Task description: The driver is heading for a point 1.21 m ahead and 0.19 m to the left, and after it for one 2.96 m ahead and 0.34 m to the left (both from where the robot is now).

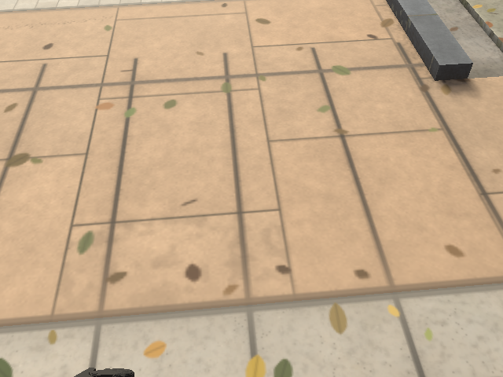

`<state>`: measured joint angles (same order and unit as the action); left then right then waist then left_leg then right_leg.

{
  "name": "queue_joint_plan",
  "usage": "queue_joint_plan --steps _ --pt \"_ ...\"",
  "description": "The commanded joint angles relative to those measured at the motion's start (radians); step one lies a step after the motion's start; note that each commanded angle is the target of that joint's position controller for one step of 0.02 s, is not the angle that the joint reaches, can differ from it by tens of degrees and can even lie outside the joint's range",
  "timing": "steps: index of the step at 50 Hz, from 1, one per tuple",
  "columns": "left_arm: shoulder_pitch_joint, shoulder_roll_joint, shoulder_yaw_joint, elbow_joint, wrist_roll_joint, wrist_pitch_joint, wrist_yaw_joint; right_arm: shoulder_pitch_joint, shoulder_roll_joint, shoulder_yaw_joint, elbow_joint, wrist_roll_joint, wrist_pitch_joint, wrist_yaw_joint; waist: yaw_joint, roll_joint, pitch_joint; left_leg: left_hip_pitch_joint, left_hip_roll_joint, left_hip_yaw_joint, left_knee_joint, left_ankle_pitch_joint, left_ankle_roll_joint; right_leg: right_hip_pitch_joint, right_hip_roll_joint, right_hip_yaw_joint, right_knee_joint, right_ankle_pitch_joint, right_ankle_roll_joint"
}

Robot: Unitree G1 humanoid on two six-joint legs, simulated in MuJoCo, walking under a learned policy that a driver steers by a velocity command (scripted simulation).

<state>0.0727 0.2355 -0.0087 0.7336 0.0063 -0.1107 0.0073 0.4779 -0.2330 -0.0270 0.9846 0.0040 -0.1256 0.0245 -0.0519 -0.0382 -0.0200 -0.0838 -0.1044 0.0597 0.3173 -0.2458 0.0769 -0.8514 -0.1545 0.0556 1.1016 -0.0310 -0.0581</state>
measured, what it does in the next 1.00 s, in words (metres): climbs, turning left: right foot, then left foot 0.18 m higher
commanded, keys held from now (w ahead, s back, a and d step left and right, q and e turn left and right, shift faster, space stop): w+shift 0.54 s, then w+q+shift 0.10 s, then q+shift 0.36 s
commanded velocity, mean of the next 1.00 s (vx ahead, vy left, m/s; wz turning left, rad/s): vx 0.82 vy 0.00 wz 0.26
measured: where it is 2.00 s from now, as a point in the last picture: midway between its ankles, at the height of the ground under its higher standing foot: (268, 184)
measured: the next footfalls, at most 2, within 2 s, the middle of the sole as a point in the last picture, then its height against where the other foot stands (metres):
right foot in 0.04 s outside the picture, level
left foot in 0.50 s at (252, 316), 0.18 m higher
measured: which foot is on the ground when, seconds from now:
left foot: down 0.00-0.20, up 0.22-0.48, down 0.50-0.82, up 0.84-1.00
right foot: up 0.00-0.02, down 0.04-0.48, up 0.50-0.82, down 0.84-1.00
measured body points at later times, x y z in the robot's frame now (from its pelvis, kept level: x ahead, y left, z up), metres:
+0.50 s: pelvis +0.47 -0.08 +0.02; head +0.51 -0.05 +0.46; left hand +0.38 +0.17 -0.13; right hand +0.75 -0.25 +0.02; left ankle +0.58 +0.01 -0.57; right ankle +0.22 -0.18 -0.66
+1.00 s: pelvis +0.90 -0.11 +0.17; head +0.95 -0.09 +0.62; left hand +0.99 +0.17 +0.07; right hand +1.07 -0.37 +0.06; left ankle +0.80 -0.01 -0.43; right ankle +1.00 -0.21 -0.56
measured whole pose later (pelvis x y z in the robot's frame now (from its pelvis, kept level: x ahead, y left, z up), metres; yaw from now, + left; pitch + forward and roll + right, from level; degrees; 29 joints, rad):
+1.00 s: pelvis +0.90 -0.11 +0.17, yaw +20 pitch +3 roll -1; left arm 0.11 0.21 0.03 0.71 0.02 -0.08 0.02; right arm 0.31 -0.29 -0.08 0.70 0.03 -0.01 -0.04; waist -0.05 0.01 0.06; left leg -0.63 0.01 -0.06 1.43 -0.47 -0.08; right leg -0.39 -0.02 -0.06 0.48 -0.15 -0.01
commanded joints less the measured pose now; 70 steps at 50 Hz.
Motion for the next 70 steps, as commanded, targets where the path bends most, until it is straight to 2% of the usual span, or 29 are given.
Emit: queue_joint_plan --steps 1,4,8,11,12,13,15,17,19,20,22,24,25,26,27,29,30,34,37,41,43,44,47,51,62,63,65,66,70 --pt "0.064 -0.02 -0.017 -0.002 -0.003 0.009 0.0 -0.083 -0.111 -0.009 -0.086 0.003 -0.021 -0.016 0.066 0.084 0.077 -0.246 0.253 -0.14 -0.206 0.228 0.168 0.204 0.016 -0.082 -0.005 0.087 0.014" --pt "-0.198 -0.037 -0.034 -0.107 -0.017 -0.007 -0.026 0.186 -0.058 0.011 0.0 0.019 0.039 -0.016 -0.069 0.007 0.163 0.371 0.32 -0.252 -0.045 0.438 0.173 -0.489 0.039 -0.18 0.233 -0.28 0.008" --pt "-0.316 -0.08 -0.079 -0.286 -0.046 -0.051 -0.065 0.275 -0.067 0.019 0.052 -0.036 0.082 -0.047 -0.044 0.146 0.032 0.697 0.379 -0.229 0.256 1.217 0.089 -0.688 0.029 -0.126 0.344 -0.624 -0.054" --pt "0.212 0.104 0.01 -0.169 -0.019 -0.085 -0.066 -0.05 -0.12 0.024 -0.044 -0.046 0.081 -0.029 0.289 0.05 -0.248 -0.128 0.257 -0.237 0.743 1.492 -0.009 0.902 0.053 -0.001 -0.627 0.029 -0.081" --pt "0.579 0.167 0.058 0.012 -0.046 -0.051 -0.051 -0.369 -0.201 0.008 -0.136 -0.034 0.044 -0.031 0.471 0.061 -0.186 -0.36 0.108 -0.187 1.108 0.65 -0.015 1.165 0.003 0.005 -0.876 0.349 -0.082" --pt "0.671 0.256 0.066 0.138 0.006 -0.019 -0.049 -0.525 -0.096 0.021 -0.255 -0.044 -0.025 -0.038 0.365 -0.356 0.019 -0.893 0.001 -0.118 1.542 -0.364 0.017 1.377 -0.09 0.048 -0.723 1.057 -0.019" --pt "0.732 0.002 0.005 0.162 0.124 0.053 -0.055 -0.489 -0.012 0.036 -0.316 0.072 -0.092 0.028 0.315 -0.31 -0.239 -1.407 -0.079 -0.224 2.002 -0.454 0.082 1.68 -0.245 0.168 -0.382 1.622 -0.138" --pt "0.547 -0.004 0.028 0.215 0.074 0.084 -0.031 -0.552 0.211 0.117 -0.478 0.078 -0.026 0.034 0.161 -0.158 -0.126 -1.551 0.043 -0.103 2.115 -0.568 0.043 1.371 -0.237 0.175 -0.657 0.689 -0.172" --pt "0.164 -0.102 -0.025 0.203 0.005 0.072 -0.001 -0.619 0.278 0.181 -0.622 0.064 0.04 0.053 -0.091 -0.123 0.297 -1.418 0.176 -0.116 1.883 -0.667 0.03 0.603 -0.199 -0.036 -0.968 0.322 -0.037" --pt "-0.05 -0.072 -0.034 0.165 -0.011 0.072 0.004 -0.556 0.206 0.186 -0.681 0.031 0.033 0.061 -0.229 -0.076 0.349 -1.031 0.201 0.005 1.472 -0.567 0.0 0.174 -0.076 -0.225 -1.096 0.417 0.004" --pt "0.02 0.213 0.053 0.113 -0.032 -0.018 0.028 -0.113 -0.047 0.083 -0.541 -0.044 0.029 0.032 -0.372 -0.055 -0.142 0.131 -0.028 0.184 1.288 -0.154 -0.062 -0.028 0.002 -0.173 -0.972 1.493 -0.075" --pt "0.031 0.479 0.141 0.103 -0.05 -0.02 0.007 0.256 -0.238 -0.042 -0.358 -0.043 0.055 -0.043 -0.569 0.032 -0.425 0.443 -0.034 -0.015 0.823 -0.096 -0.03 0.332 -0.062 -0.022 -0.356 1.757 -0.092" --pt "0.034 0.348 0.117 0.118 -0.034 -0.009 0.003 0.335 -0.314 -0.056 -0.258 -0.029 0.08 -0.051 -0.488 0.244 -0.34 0.342 0.051 -0.361 0.551 -0.115 0.073 0.42 0.114 0.048 0.246 0.561 -0.054" --pt "0.152 0.114 0.076 0.054 -0.012 -0.041 -0.04 0.267 -0.28 -0.018 -0.218 -0.058 0.078 -0.049 -0.243 0.8 -0.385 0.268 0.289 -1.003 0.179 0.098 0.285 0.228 0.394 0.205 0.805 -0.278 -0.078" --pt "0.17 0.037 0.069 0.005 -0.018 -0.07 -0.077 0.196 -0.082 0.022 -0.203 -0.02 0.056 -0.022 -0.175 0.627 -0.261 0.231 0.314 -1.125 0.018 -0.181 0.292 0.067 0.367 0.265 0.957 -0.393 -0.142" --pt "-0.067 -0.148 -0.016 -0.168 0.013 -0.066 -0.068 0.059 0.032 0.024 -0.1 0.038 0.019 0.019 -0.027 0.177 0.164 -0.11 0.222 -0.76 0.07 -0.078 0.18 -0.168 0.289 0.12 1.048 -0.53 -0.132" --pt "-0.07 -0.192 -0.036 -0.195 0.037 -0.055 -0.06 0.04 0.104 0.034 -0.07 0.028 0.011 0.016 0.035 0.04 0.173 -0.156 0.14 -0.597 0.134 -0.034 0.139 -0.181 0.249 0.099 1.01 -0.549 -0.13" --pt "-0.016 -0.033 -0.033 -0.195 -0.001 -0.029 -0.042 -0.163 0.075 0.038 -0.147 0.024 -0.001 0.007 0.166 -0.126 0.174 -0.334 0.092 -0.374 -0.032 0.223 0.112 -0.023 0.121 -0.031 0.303 -0.351 -0.063" --pt "-0.107 -0.039 -0.038 -0.285 0.026 -0.076 -0.016 -0.057 -0.063 -0.006 -0.142 0.049 -0.001 -0.058 0.121 0.014 0.005 -0.516 0.053 -0.325 -0.061 0.414 0.104 0.636 0.183 -0.108 -0.381 0.123 0.082" --pt "0.105 0.14 0.073 -0.218 -0.026 -0.017 0.041 -0.067 -0.143 -0.053 -0.183 0.058 0.026 -0.078 0.241 0.165 -0.138 -0.283 0.005 -0.371 0.371 0.507 -0.056 0.991 0.191 -0.013 -0.72 0.407 0.109" --pt "0.302 0.137 0.06 -0.142 0.042 -0.014 0.027 0.003 0.035 -0.017 -0.275 -0.013 0.056 -0.079 0.183 -0.151 -0.322 -0.526 -0.039 -0.303 0.988 -0.492 -0.103 1.276 -0.177 0.23 -0.44 1.181 0.008" --pt "0.261 0.081 0.044 -0.156 0.082 -0.016 0.009 0.178 0.044 -0.008 -0.285 0.024 0.055 -0.066 0.098 -0.345 -0.471 -0.638 -0.003 -0.341 1.186 -0.456 -0.129 1.335 -0.346 0.446 -0.499 1.305 -0.162" --pt "0.044 0.025 0.051 -0.157 0.017 0.003 0.007 0.067 -0.077 -0.051 -0.295 0.021 0.108 -0.071 0.023 -0.103 -0.249 -0.719 0.146 -0.161 1.252 -0.242 -0.173 0.972 -0.231 0.273 -0.674 0.621 -0.203" --pt "-0.031 0.09 0.08 -0.085 0.009 0.009 0.016 -0.108 -0.04 -0.057 -0.369 0.018 0.136 -0.061 -0.011 -0.03 -0.047 -0.624 0.226 -0.124 0.955 -0.155 -0.153 0.625 -0.17 0.049 -0.815 0.452 -0.16" --pt "0.006 0.234 0.129 0.001 -0.051 0.054 0.023 -0.299 -0.154 -0.094 -0.444 0.01 0.156 0.02 0.019 -0.052 -0.056 -0.316 0.116 0.027 0.259 0.128 0.006 0.755 -0.14 -0.228 -0.599 0.388 -0.042" --pt "0.03 0.22 0.128 0.008 -0.047 0.057 0.018 -0.225 -0.181 -0.112 -0.425 0.006 0.153 0.008 -0.013 -0.011 -0.08 -0.196 0.076 0.031 0.194 0.181 0.043 0.718 -0.096 -0.259 -0.457 0.386 -0.008" --pt "0.126 0.125 0.091 -0.061 0.031 0.055 0.002 -0.161 -0.4 -0.157 -0.463 -0.021 0.143 -0.029 0.047 0.395 -0.213 0.287 0.437 -0.616 0.165 0.889 0.353 0.137 0.165 -0.218 0.169 -0.654 0.141" --pt "0.075 0.164 0.093 -0.065 0.01 0.05 -0.007 -0.17 -0.34 -0.142 -0.487 -0.025 0.131 -0.018 -0.018 0.257 -0.356 0.269 0.461 -0.701 0.099 0.688 0.377 0.108 0.168 0.027 0.262 -0.637 0.121" --pt "0.024 0.182 0.104 -0.068 0.01 0.069 0.016 -0.367 -0.234 -0.109 -0.526 0.02 0.141 -0.035 0.083 0.096 -0.138 -0.112 0.272 -0.465 0.036 0.313 0.182 0.206 0.129 0.045 0.019 -0.391 0.098"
